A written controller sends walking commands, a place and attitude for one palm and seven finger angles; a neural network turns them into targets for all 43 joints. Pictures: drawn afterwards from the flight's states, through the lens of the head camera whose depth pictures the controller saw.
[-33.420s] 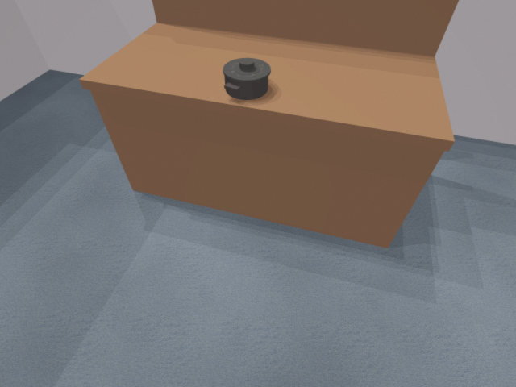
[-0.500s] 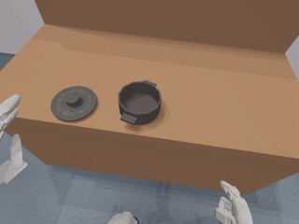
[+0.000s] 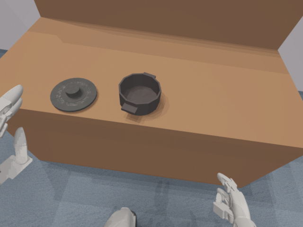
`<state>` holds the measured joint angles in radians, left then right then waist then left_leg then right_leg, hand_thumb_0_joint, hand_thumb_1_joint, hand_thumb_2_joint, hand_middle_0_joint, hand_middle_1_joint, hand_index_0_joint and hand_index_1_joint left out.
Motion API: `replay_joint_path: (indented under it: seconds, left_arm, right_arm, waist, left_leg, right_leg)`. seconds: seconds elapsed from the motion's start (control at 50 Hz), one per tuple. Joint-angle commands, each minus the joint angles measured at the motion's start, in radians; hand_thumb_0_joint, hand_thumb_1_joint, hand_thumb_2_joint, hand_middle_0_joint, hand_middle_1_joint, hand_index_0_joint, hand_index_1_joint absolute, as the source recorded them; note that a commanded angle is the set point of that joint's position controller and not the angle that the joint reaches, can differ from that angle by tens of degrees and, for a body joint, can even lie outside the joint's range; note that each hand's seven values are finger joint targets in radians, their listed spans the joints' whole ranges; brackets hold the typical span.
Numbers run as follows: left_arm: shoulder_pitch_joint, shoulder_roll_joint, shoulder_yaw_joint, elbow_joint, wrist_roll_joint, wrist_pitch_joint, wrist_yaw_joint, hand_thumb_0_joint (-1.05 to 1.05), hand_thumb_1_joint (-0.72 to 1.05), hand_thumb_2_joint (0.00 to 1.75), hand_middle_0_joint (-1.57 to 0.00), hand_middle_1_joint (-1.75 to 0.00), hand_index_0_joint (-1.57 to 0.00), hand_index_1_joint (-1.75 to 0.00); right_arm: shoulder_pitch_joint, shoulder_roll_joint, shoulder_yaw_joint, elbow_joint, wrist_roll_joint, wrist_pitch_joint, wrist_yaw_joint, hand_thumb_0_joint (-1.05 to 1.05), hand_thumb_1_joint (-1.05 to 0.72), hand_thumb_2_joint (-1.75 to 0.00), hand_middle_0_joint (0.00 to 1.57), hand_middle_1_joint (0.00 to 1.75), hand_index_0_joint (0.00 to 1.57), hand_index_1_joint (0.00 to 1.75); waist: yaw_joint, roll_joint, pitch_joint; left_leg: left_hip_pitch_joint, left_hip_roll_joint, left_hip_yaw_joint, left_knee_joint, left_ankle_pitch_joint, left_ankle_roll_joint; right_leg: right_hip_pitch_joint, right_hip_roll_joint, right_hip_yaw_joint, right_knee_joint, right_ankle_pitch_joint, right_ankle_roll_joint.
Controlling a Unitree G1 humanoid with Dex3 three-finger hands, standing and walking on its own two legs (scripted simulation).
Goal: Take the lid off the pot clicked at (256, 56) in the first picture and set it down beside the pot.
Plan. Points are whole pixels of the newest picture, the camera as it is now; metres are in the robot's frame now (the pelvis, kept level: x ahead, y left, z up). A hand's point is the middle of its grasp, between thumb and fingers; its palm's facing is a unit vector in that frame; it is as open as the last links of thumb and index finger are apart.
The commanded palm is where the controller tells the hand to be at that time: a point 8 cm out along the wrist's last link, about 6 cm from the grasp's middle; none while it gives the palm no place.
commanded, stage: step back with the hand held close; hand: left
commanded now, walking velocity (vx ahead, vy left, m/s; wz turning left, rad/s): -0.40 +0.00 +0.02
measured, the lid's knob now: (72, 90) +0.56 +0.33 -0.07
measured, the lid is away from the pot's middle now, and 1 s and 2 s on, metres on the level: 0.25 0.25 0.25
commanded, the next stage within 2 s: stop stepping back and stand still in 0.76 s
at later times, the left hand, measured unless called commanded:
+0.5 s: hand (27, 198) +0.14 +0.20 +0.17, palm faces +0.31 -0.82 -0.48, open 7.4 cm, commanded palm +0.08 +0.26 +0.19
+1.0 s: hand out of the picture +0.08 +0.20 +0.17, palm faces +0.23 -0.84 -0.50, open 7.4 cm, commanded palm +0.01 +0.25 +0.19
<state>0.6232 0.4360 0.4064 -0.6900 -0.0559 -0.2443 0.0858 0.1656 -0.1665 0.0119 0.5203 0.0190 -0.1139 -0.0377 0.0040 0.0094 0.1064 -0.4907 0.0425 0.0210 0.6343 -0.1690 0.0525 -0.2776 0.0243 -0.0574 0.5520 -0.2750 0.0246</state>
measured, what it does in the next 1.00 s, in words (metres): walks backwards: left foot, then right foot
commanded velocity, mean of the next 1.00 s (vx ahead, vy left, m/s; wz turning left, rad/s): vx -0.30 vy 0.00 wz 0.00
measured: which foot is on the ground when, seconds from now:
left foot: down 0.00-0.46, up 0.48-0.66, down 0.68-1.00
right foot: down 0.00-0.68, up 0.70-0.98, down 1.00-1.00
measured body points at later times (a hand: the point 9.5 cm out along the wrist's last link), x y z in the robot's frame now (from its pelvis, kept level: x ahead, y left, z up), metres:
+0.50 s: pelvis -0.04 -0.03 -0.01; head -0.02 +0.00 +0.43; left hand +0.12 +0.25 +0.20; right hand +0.13 -0.25 -0.08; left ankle +0.08 +0.08 -0.70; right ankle +0.01 -0.15 -0.72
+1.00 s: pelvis -0.13 -0.03 +0.00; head -0.09 +0.00 +0.45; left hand +0.06 +0.24 +0.19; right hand +0.03 -0.25 -0.07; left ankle -0.08 +0.11 -0.72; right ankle -0.12 -0.15 -0.73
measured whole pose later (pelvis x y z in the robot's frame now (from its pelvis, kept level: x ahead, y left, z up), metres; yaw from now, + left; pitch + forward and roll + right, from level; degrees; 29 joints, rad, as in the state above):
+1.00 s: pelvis -0.13 -0.03 +0.00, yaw -2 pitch +0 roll -2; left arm 0.66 0.45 0.43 -0.69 -0.05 -0.18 0.10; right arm 0.20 -0.12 -0.01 0.56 0.01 -0.12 0.01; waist -0.03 -0.05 0.08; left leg -0.38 0.10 0.06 0.64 -0.26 -0.02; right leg -0.29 0.02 -0.03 0.55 -0.26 0.02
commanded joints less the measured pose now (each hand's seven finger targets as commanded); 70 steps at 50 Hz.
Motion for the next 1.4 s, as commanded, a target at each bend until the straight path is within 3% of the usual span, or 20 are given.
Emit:
replay_joint_path:
  seconds: [0.0,0.16,0.28,0.36,0.42,0.46,0.52,0.62,0.68,0.74,0.82,0.84,0.86,0.88,0.94,0.98,1.02,1.18,1.24,1.38]
  left_arm:
    - [0.063,0.139,0.136,-0.220,-0.022,-0.065,0.030,0.00,0.90,0.90,-0.20,-0.30,-0.20,-0.30]
    - [0.006,0.148,0.132,-0.203,-0.018,-0.082,0.052,0.00,0.90,0.90,-0.20,-0.30,-0.20,-0.30]
    - [-0.013,0.124,0.121,-0.220,-0.012,-0.088,0.046,0.00,0.90,0.90,-0.20,-0.30,-0.20,-0.30]
    - [0.024,0.130,0.135,-0.176,-0.021,-0.081,0.034,0.00,0.90,0.90,-0.20,-0.30,-0.20,-0.30]
    - [-0.019,0.141,0.108,-0.192,-0.007,-0.072,0.027,0.00,0.90,0.90,-0.20,-0.30,-0.20,-0.30]
    - [-0.063,0.172,0.129,-0.151,-0.002,-0.046,0.036,0.00,0.90,0.90,-0.20,-0.30,-0.20,-0.30]
    - [-0.090,0.138,0.097,-0.131,0.001,-0.042,0.032,0.00,0.90,0.90,-0.20,-0.30,-0.20,-0.30]
    - [-0.057,0.122,0.097,-0.178,0.001,-0.077,0.053,0.00,0.90,0.90,-0.20,-0.30,-0.20,-0.30]
    - [-0.044,0.117,0.103,-0.224,-0.011,-0.113,0.036,0.00,0.90,0.90,-0.20,-0.30,-0.20,-0.30]
    - [-0.009,0.093,0.097,-0.284,-0.016,-0.082,0.034,0.00,0.90,0.90,-0.20,-0.30,-0.20,-0.30]
    - [0.023,0.092,0.089,-0.285,-0.004,-0.052,0.045,0.00,0.90,0.90,-0.20,-0.30,-0.20,-0.30]
    - [-0.287,-0.179,-0.285,0.649,0.099,0.183,-0.052,0.00,0.90,0.90,-0.20,-0.30,-0.20,-0.30]
    - [-0.167,0.070,0.063,-0.378,-0.007,0.022,0.010,0.00,0.90,0.90,-0.20,-0.30,-0.20,-0.30]
    - [-0.033,0.191,0.155,-0.340,-0.004,-0.046,0.027,0.00,0.90,0.90,-0.20,-0.30,-0.20,-0.30]
    - [0.123,0.166,0.165,-0.330,-0.004,-0.027,0.040,0.00,0.90,0.90,-0.20,-0.30,-0.20,-0.30]
    - [0.105,0.157,0.137,-0.286,-0.001,-0.040,0.046,0.00,0.90,0.90,-0.20,-0.30,-0.20,-0.30]
    - [0.111,0.152,0.127,-0.222,-0.010,-0.027,0.062,0.00,0.90,0.90,-0.20,-0.30,-0.20,-0.30]
    - [-0.002,0.102,0.067,-0.109,0.002,-0.062,0.076,0.00,0.90,0.90,-0.20,-0.30,-0.20,-0.30]
    - [0.009,0.098,0.063,-0.109,0.026,-0.050,0.065,0.00,0.90,0.90,-0.20,-0.30,-0.20,-0.30]
    - [-0.023,0.112,0.047,-0.134,0.035,-0.059,0.065,0.00,0.90,0.90,-0.20,-0.30,-0.20,-0.30]
  right_arm:
    - [-0.041,-0.153,-0.073,-0.149,0.002,-0.035,-0.012,0.00,-0.90,-0.90,0.20,0.30,0.20,0.30]
    - [-0.030,-0.149,-0.082,-0.100,-0.005,-0.058,-0.026,0.00,-0.90,-0.90,0.20,0.30,0.20,0.30]
    - [-0.036,-0.162,-0.080,-0.101,-0.010,-0.079,-0.021,0.00,-0.90,-0.90,0.20,0.30,0.20,0.30]
    - [-0.008,-0.157,-0.099,-0.088,-0.012,-0.076,-0.002,0.00,-0.90,-0.90,0.20,0.30,0.20,0.30]
    - [-0.040,-0.146,-0.100,-0.109,0.006,-0.066,-0.004,0.00,-0.90,-0.90,0.20,0.30,0.20,0.30]
    - [-0.051,-0.119,-0.105,-0.071,-0.003,-0.055,0.000,0.00,-0.90,-0.90,0.20,0.30,0.20,0.30]
    - [-0.071,-0.083,-0.063,-0.059,-0.008,-0.027,-0.006,0.00,-0.90,-0.90,0.20,0.30,0.20,0.30]
    - [-0.012,-0.117,-0.062,-0.041,-0.004,-0.045,-0.021,0.00,-0.90,-0.90,0.20,0.30,0.20,0.30]
    - [-0.015,-0.126,-0.103,-0.062,-0.021,-0.071,0.000,0.00,-0.90,-0.90,0.20,0.30,0.20,0.30]
    - [0.006,-0.145,-0.120,-0.029,-0.018,-0.093,0.036,0.00,-0.90,-0.90,0.20,0.30,0.20,0.30]
    - [-0.007,-0.143,-0.115,-0.049,-0.012,-0.086,0.052,0.00,-0.90,-0.90,0.20,0.30,0.20,0.30]
    - [0.002,-0.261,-0.141,0.158,-0.060,-0.027,0.044,0.00,-0.90,-0.90,0.20,0.30,0.20,0.30]
    - [-0.029,-0.096,-0.112,-0.138,-0.010,-0.045,0.037,0.00,-0.90,-0.90,0.20,0.30,0.20,0.30]
    - [-0.034,-0.161,-0.118,-0.112,-0.010,-0.081,0.028,0.00,-0.90,-0.90,0.20,0.30,0.20,0.30]
    - [-0.041,-0.135,-0.082,-0.122,0.000,-0.048,0.044,0.00,-0.90,-0.90,0.20,0.30,0.20,0.30]
    - [-0.030,-0.118,-0.068,-0.133,0.012,-0.048,0.028,0.00,-0.90,-0.90,0.20,0.30,0.20,0.30]
    - [0.005,-0.130,-0.099,-0.105,0.016,-0.037,0.007,0.00,-0.90,-0.90,0.20,0.30,0.20,0.30]
    - [-0.019,-0.175,-0.080,-0.097,0.010,-0.057,-0.027,0.00,-0.90,-0.90,0.20,0.30,0.20,0.30]
    - [-0.037,-0.154,-0.063,-0.096,0.018,-0.065,-0.024,0.00,-0.90,-0.90,0.20,0.30,0.20,0.30]
    - [-0.007,-0.143,-0.065,-0.057,-0.006,-0.096,-0.010,0.00,-0.90,-0.90,0.20,0.30,0.20,0.30]
  waist:
    - [-0.012,0.087,-0.192]
    - [-0.028,0.047,-0.174]
    - [-0.019,0.243,-0.169]
    - [-0.003,0.197,-0.212]
    - [-0.004,-0.056,-0.149]
    - [-0.004,-0.271,-0.145]
    - [-0.039,-0.166,-0.111]
    - [-0.045,-0.088,-0.176]
    - [-0.044,0.314,-0.235]
    - [-0.048,0.232,-0.240]
    - [-0.038,0.261,-0.226]
    - [-0.128,0.218,-0.162]
    - [-0.017,0.220,-0.204]
    - [-0.015,0.189,-0.252]
    - [0.000,0.157,-0.241]
    - [-0.020,-0.046,-0.180]
    - [-0.021,-0.259,-0.192]
    - [-0.028,0.032,-0.062]
    - [-0.017,0.202,-0.046]
    - [-0.021,-0.043,-0.056]
  left_leg:
    - [0.039,0.106,-0.159,-0.204,-0.391,-0.005]
    - [0.077,0.083,-0.149,-0.115,-0.370,-0.015]
    - [-0.070,0.215,-0.256,-0.332,-0.462,0.029]
    - [-0.005,0.203,-0.194,-0.276,-0.350,0.019]
    - [-0.039,0.036,-0.008,0.092,-0.463,-0.056]
    - [0.062,-0.081,-0.003,0.722,-0.388,-0.082]
    - [0.019,-0.013,-0.056,0.652,-0.304,-0.081]
    - [0.124,-0.002,0.000,-0.200,-0.201,-0.037]
    - [0.345,0.324,-0.267,-0.279,0.586,0.112]
    - [0.417,0.275,-0.154,-0.154,0.772,0.080]
    - [0.409,0.244,-0.119,-0.163,0.637,0.039]
    - [0.320,0.233,-0.253,0.024,0.758,0.051]
    - [0.420,0.259,-0.157,-0.190,0.579,0.030]
    - [0.329,0.238,-0.173,-0.208,0.365,0.055]
    - [0.195,0.179,-0.108,-0.121,0.142,0.010]
    - [0.059,0.052,0.001,-0.002,-0.285,-0.029]
    - [0.115,-0.034,-0.014,0.290,-0.290,-0.050]
    - [0.178,0.066,-0.146,-0.278,-0.218,0.038]
    - [-0.034,0.128,-0.248,-0.430,-0.551,0.066]
    - [0.129,-0.025,-0.071,-0.108,-0.309,-0.003]
  right_leg:
    - [0.010,-0.077,0.044,-0.051,-0.088,-0.054]
    - [-0.112,-0.117,0.085,-0.054,-0.085,-0.073]
    - [0.021,0.002,0.005,0.157,-0.215,-0.033]
    - [0.070,0.012,0.010,0.096,-0.184,-0.039]
    - [-0.069,-0.142,0.116,-0.107,-0.218,-0.092]
    - [-0.394,-0.434,0.462,-0.377,-0.321,-0.222]
    - [-0.244,-0.325,0.299,-0.225,-0.005,-0.168]
    - [0.053,-0.260,0.186,-0.006,0.358,-0.090]
    - [-0.231,0.000,0.070,0.404,-0.250,-0.001]
    - [-0.297,0.021,0.125,0.470,-0.259,0.001]
    - [-0.214,-0.002,0.056,0.259,-0.142,-0.006]
    - [-0.276,-0.085,0.086,0.238,-0.070,0.033]
    - [-0.167,0.048,0.005,0.169,-0.162,0.027]
    - [-0.078,-0.002,0.036,0.106,-0.191,-0.004]
    - [0.128,-0.024,0.005,-0.113,0.091,0.003]
    - [0.158,-0.157,0.125,-0.202,0.105,-0.043]
    - [-0.040,-0.333,0.440,-0.337,-0.289,-0.150]
    - [-0.040,-0.078,0.094,-0.060,-0.150,-0.039]
    - [0.100,-0.015,0.029,0.076,-0.125,-0.010]
    - [-0.006,-0.152,0.283,-0.301,-0.318,-0.066]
